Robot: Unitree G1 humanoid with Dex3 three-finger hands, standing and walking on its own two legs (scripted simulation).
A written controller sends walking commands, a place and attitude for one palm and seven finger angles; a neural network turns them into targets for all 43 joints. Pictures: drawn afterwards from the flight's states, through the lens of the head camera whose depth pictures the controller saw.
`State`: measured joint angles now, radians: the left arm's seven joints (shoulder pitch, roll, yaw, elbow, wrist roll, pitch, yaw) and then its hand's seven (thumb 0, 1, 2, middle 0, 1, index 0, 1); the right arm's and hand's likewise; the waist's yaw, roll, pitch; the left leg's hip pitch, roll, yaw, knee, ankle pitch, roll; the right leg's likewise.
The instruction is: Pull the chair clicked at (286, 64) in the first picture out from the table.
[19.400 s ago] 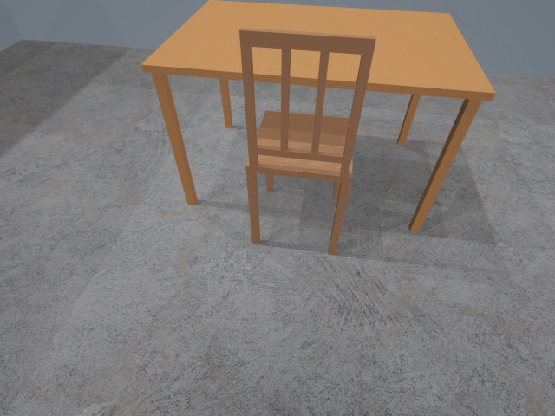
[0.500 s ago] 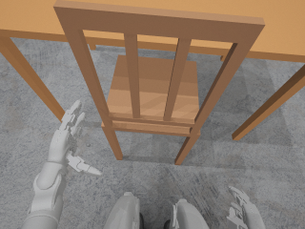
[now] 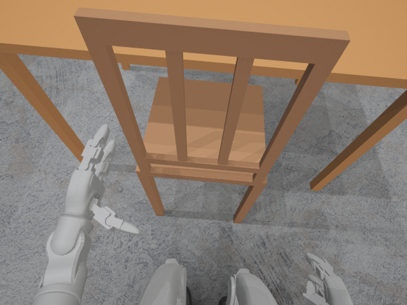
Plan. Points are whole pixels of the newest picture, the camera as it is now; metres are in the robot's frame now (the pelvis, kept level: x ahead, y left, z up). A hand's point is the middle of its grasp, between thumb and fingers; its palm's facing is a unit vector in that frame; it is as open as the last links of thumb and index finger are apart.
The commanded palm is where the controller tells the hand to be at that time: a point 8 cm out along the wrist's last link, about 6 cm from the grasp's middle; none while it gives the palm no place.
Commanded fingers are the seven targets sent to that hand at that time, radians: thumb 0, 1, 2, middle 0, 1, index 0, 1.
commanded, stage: aim the fingers beside a spindle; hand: left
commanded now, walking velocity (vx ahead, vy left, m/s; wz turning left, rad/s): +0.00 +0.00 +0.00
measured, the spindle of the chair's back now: (179, 119) +0.46 +0.07 +0.05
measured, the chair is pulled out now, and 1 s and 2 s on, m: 0.00 0.00 0.00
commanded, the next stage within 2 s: push the fingers through the gap in 1.06 s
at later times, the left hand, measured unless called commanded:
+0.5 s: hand (124, 190) +0.33 +0.17 +0.00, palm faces -0.08 -1.00 -0.03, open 17.0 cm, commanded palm +0.31 +0.23 +0.02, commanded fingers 0.00 -0.50 0.30 -0.06 -0.08 -0.06 -0.08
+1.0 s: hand (118, 188) +0.32 +0.18 +0.02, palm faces -0.05 -1.00 -0.06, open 16.9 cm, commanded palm +0.30 +0.23 +0.01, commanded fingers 0.00 -0.50 0.30 -0.06 -0.08 -0.06 -0.08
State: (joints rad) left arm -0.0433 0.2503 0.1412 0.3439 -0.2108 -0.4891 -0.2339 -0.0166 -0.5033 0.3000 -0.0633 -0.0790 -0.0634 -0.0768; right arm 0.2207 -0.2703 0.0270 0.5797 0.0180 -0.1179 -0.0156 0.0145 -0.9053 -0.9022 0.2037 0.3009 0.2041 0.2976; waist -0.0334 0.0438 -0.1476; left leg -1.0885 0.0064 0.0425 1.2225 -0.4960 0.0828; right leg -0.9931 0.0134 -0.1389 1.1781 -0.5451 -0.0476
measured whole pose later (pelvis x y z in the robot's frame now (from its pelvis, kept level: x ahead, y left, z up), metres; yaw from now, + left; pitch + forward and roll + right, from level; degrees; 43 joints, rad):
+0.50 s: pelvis +0.00 -0.01 -0.01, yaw +0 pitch +21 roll -4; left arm -0.11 0.27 0.18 0.44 -0.22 -0.43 -0.27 -0.02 -0.50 0.30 -0.06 -0.08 -0.06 -0.08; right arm 0.20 -0.27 0.03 0.56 0.02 -0.12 -0.02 0.01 -0.91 -0.90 0.20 0.30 0.20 0.30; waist -0.05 0.04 -0.13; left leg -1.13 0.02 0.03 1.26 -0.50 0.07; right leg -1.03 0.02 -0.15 1.21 -0.55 -0.06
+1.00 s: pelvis +0.00 +0.00 +0.00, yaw +0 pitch +21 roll -4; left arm -0.09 0.26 0.16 0.43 -0.20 -0.49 -0.23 -0.01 -0.50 0.30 -0.06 -0.08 -0.07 -0.08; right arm 0.20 -0.27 0.04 0.58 0.02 -0.12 -0.01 0.01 -0.91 -0.90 0.20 0.30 0.20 0.30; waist -0.04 0.04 -0.16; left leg -1.10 0.01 0.04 1.23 -0.50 0.08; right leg -1.01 0.01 -0.14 1.19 -0.55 -0.05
